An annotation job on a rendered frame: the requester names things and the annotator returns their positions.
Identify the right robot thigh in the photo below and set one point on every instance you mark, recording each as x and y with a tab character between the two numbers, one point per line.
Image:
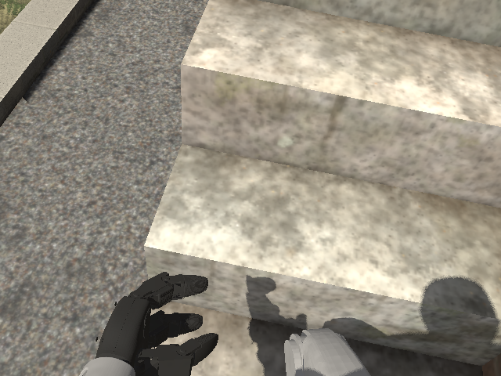
321	352

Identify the left robot forearm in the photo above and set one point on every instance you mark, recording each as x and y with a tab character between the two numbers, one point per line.
107	366

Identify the robot left hand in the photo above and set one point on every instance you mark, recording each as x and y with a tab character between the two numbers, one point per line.
131	331

